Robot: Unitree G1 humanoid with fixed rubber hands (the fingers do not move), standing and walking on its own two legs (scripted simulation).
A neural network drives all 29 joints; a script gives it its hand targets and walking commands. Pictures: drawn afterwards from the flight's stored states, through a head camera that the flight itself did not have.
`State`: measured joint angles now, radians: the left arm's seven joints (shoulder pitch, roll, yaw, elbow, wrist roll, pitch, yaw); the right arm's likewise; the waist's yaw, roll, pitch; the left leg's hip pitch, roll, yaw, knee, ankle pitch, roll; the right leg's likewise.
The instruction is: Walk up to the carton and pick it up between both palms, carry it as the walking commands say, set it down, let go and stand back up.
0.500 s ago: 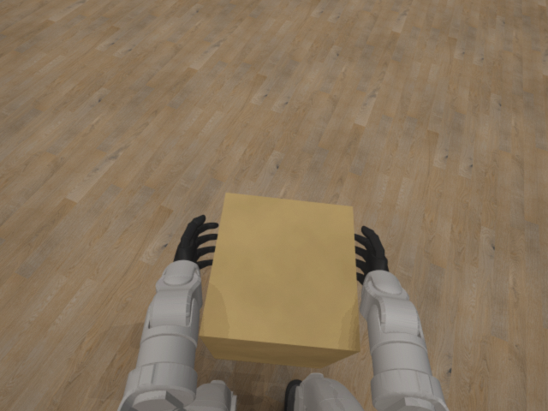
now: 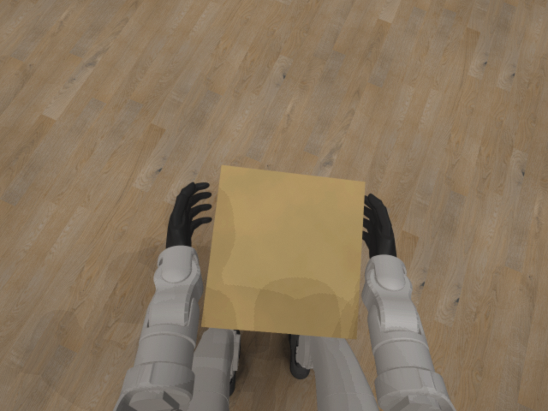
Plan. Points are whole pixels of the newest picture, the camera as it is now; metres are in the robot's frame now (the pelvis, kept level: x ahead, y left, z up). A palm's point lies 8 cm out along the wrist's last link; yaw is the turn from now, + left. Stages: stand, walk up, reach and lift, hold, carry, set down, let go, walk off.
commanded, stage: set down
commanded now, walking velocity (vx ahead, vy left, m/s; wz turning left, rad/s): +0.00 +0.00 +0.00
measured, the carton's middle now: (278, 251) +0.33 +0.00 -0.15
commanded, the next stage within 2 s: none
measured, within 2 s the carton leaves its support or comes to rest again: neither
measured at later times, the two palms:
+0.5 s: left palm (191, 238) +0.35 +0.15 -0.17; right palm (357, 245) +0.35 -0.14 -0.17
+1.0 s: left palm (198, 230) +0.38 +0.16 -0.26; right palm (341, 236) +0.38 -0.14 -0.26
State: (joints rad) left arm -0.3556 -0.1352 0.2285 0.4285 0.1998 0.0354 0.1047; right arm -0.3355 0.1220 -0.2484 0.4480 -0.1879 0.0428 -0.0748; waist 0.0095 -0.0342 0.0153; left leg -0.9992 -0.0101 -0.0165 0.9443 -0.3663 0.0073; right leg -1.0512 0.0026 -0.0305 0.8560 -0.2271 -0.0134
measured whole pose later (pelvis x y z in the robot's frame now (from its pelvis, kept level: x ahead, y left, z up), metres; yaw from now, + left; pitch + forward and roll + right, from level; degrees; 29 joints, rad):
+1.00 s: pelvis -0.03 +0.00 -0.13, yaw +0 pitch +39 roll +0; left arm -0.70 0.07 0.13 0.51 -0.08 0.06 0.19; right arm -0.68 -0.02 -0.12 0.52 0.03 0.06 -0.22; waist 0.01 -0.03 0.07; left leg -1.64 -0.02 -0.01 1.49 -0.52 0.00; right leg -1.71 0.00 -0.02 1.40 -0.37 -0.02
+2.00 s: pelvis -0.08 +0.00 -0.27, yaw +1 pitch +28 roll -1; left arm -1.36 0.24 0.12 0.82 -0.11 0.20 0.18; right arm -1.30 -0.19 -0.26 0.77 0.15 0.21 -0.20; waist 0.00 -0.03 0.52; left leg -1.92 -0.05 -0.02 2.03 -0.61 0.00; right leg -1.98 0.00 -0.02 1.92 -0.43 0.00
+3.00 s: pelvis -0.05 +0.01 -0.33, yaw +2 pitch +38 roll -4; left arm -1.38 0.24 0.13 0.87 -0.06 0.25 0.19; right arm -1.44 -0.20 -0.41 0.95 0.02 0.23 -0.06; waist -0.06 -0.03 0.33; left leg -2.23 -0.10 -0.02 2.22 -0.65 0.01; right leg -2.28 0.01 -0.01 2.11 -0.50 0.04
